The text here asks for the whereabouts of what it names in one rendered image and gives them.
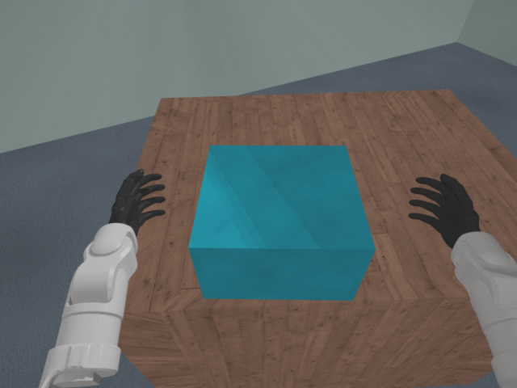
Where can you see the robot right hand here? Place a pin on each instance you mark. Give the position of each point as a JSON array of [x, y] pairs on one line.
[[456, 215]]

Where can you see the robot left hand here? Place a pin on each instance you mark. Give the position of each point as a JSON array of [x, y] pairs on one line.
[[128, 207]]

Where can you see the right robot forearm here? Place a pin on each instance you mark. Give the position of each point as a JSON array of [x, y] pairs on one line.
[[490, 276]]

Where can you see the pedestal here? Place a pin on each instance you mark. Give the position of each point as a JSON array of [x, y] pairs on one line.
[[411, 323]]

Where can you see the left robot forearm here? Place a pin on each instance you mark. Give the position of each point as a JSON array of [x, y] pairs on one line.
[[87, 343]]

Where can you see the carton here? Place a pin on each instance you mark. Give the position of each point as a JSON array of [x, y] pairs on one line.
[[281, 222]]

